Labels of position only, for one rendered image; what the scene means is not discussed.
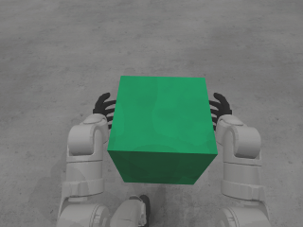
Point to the carton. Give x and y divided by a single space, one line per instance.
162 130

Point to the robot left foot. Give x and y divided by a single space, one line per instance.
146 200

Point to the robot right hand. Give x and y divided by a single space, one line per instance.
223 108

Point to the robot right forearm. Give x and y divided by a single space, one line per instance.
242 157

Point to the robot left upper arm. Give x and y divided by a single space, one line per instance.
85 215

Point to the robot left forearm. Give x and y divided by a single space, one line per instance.
84 154

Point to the robot right upper arm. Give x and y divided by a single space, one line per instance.
237 216

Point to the left robot shin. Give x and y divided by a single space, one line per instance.
133 197

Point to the robot left hand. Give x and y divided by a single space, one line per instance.
100 107

